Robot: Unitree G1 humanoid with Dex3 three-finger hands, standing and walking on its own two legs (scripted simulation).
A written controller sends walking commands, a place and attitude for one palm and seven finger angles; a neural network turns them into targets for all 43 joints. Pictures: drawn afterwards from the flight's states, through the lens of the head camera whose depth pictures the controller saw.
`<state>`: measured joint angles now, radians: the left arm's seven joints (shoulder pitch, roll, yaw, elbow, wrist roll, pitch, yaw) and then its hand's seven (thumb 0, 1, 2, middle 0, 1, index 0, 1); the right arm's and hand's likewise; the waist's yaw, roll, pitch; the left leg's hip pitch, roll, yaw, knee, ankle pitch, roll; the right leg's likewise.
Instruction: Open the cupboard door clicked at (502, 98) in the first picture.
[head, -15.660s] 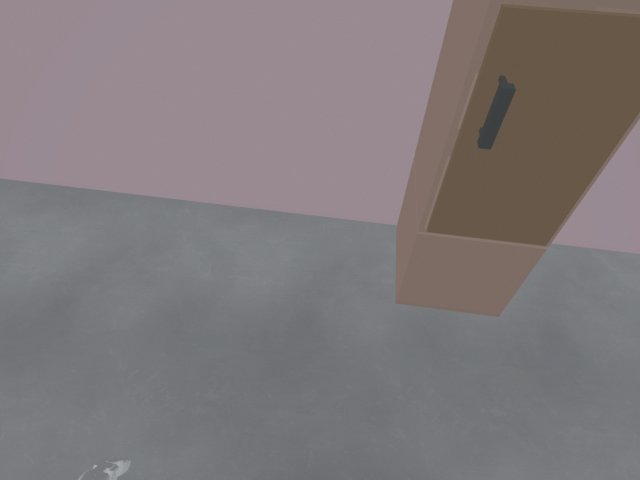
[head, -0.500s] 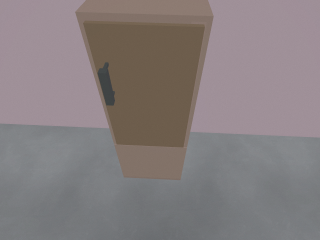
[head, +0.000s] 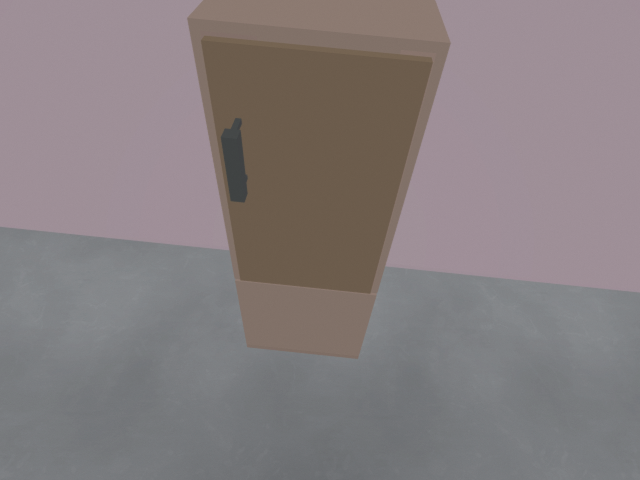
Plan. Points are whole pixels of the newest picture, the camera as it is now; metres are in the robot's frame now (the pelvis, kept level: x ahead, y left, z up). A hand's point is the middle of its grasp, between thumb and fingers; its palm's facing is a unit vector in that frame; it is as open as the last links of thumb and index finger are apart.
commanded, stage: look again from close up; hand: left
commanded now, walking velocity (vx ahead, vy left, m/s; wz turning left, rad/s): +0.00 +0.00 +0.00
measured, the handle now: (238, 160) +0.60 +0.20 +0.05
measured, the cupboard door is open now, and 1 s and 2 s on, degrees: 0 0 0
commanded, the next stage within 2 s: raise the hand with hooked fingers in 0.58 s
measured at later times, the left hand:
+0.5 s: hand out of the picture +0.06 +0.21 -0.17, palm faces +0.02 -0.97 -0.22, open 7.4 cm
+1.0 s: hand (181, 380) +0.23 +0.19 -0.01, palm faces +0.04 -1.00 -0.04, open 8.0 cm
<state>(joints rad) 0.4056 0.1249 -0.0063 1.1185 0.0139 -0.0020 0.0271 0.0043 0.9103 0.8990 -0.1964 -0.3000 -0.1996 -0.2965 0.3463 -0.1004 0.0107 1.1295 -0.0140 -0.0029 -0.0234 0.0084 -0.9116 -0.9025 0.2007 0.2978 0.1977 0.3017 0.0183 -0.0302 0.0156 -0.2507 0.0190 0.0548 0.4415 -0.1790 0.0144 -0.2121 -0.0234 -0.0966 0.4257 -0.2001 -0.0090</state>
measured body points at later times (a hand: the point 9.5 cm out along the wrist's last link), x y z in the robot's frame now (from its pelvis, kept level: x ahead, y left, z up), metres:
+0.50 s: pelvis +0.03 +0.03 +0.00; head +0.02 +0.02 +0.45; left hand +0.05 +0.26 -0.15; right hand +0.03 -0.19 -0.17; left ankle +0.04 +0.11 -0.74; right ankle +0.02 -0.11 -0.74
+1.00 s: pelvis +0.02 +0.00 -0.05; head +0.04 +0.01 +0.40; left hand +0.23 +0.25 -0.01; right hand +0.21 -0.26 -0.10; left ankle +0.04 +0.11 -0.74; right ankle +0.02 -0.11 -0.74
